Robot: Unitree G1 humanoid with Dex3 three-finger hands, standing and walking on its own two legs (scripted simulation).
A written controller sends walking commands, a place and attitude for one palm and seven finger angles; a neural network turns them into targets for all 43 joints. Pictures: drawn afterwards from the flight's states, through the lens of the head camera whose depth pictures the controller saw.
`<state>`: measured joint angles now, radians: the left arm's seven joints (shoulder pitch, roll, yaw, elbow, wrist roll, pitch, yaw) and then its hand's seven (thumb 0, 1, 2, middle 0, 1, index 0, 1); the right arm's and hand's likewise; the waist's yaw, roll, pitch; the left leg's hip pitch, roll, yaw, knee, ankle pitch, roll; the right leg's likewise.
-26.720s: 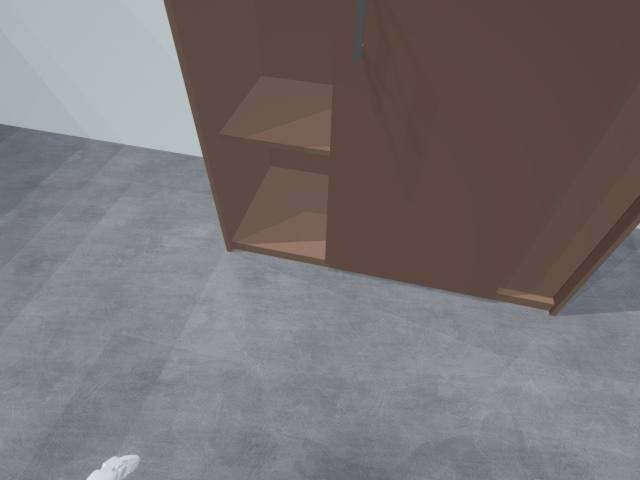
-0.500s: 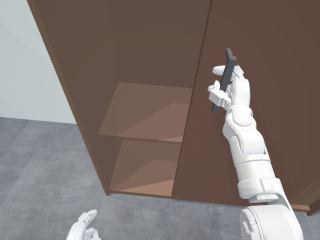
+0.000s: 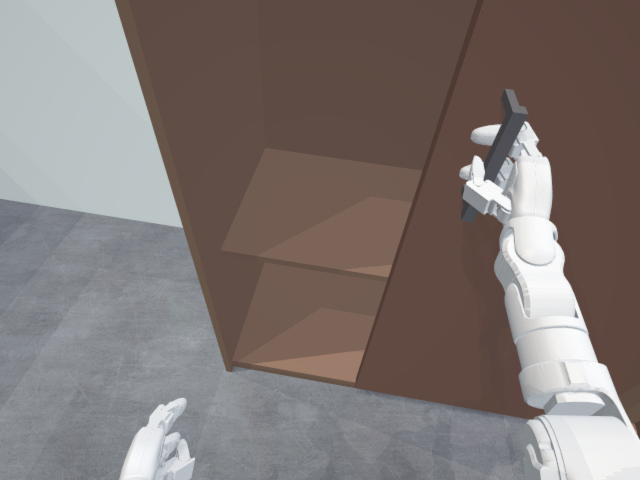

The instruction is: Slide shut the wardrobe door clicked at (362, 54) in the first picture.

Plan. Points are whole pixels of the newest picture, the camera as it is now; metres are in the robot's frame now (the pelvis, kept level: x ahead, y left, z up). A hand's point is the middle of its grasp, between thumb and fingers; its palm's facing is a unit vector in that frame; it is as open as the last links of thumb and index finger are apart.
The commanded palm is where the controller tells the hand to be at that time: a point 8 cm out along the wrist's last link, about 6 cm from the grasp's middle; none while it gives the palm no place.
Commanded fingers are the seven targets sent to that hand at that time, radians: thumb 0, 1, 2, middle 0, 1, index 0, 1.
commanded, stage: step sideways, sliding the door along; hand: right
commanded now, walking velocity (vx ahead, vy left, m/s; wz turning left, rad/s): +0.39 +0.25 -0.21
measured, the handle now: (487, 160) +0.47 -0.20 +0.18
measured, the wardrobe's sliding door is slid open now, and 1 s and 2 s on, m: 0.40 0.32 0.23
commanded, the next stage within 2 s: none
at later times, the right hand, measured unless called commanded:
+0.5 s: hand (455, 182) +0.43 -0.15 +0.18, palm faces +0.38 +0.92 -0.07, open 5.9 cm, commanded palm +0.41 -0.12 +0.19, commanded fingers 0.00 -0.90 -0.90 0.45 1.40 0.45 1.40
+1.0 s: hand (397, 174) +0.44 -0.08 +0.18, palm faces +0.36 +0.93 -0.04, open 6.1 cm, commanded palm +0.41 -0.05 +0.18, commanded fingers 0.00 -0.90 -0.90 0.45 1.40 0.45 1.40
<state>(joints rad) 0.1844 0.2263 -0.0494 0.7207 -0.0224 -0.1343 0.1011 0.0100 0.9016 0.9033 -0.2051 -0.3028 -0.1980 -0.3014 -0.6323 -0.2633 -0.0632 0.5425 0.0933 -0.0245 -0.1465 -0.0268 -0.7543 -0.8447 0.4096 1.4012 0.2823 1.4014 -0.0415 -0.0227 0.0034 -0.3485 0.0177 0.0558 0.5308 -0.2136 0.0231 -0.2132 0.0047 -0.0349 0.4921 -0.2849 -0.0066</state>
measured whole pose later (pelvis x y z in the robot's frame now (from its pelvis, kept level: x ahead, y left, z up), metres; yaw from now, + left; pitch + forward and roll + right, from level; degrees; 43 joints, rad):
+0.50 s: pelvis +0.05 +0.08 +0.00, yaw -8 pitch -4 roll +1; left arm 0.07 0.20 -0.01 0.63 -0.03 -0.08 0.03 0.01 0.90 0.90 -0.20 -0.30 -0.20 -0.30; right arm -0.59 -0.19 -0.05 0.20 0.10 0.01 -0.16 -0.01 -0.83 -0.88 0.40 1.40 0.17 1.40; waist -0.14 -0.04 0.23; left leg -0.36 0.03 -0.02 0.71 -0.31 0.02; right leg -0.15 -0.10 0.03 0.53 -0.32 0.08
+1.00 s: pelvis +0.10 +0.12 -0.01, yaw -13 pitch +1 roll +1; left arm 0.06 0.24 0.05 0.60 -0.03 -0.10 0.03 0.01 0.91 0.90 -0.20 -0.30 -0.19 -0.30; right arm -0.38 -0.11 0.01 -0.09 0.07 -0.01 -0.17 -0.01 -0.83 -0.86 0.42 1.40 0.14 1.37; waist -0.09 -0.05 0.16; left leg -0.33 0.05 0.06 0.57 -0.25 -0.03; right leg -0.19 -0.20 -0.05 0.51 -0.33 0.14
